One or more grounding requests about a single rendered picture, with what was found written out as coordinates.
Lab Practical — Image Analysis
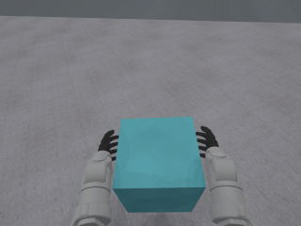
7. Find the robot left forearm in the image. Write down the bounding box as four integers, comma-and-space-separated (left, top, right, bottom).
71, 151, 113, 226

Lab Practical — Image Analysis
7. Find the robot right forearm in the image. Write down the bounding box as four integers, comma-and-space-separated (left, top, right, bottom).
205, 146, 255, 226

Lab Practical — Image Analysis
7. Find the carton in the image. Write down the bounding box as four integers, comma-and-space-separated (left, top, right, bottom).
112, 117, 206, 213

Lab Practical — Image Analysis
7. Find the robot left hand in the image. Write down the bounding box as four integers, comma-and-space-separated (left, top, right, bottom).
98, 130, 119, 161

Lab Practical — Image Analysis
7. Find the robot right hand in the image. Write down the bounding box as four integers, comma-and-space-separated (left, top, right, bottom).
196, 125, 219, 158

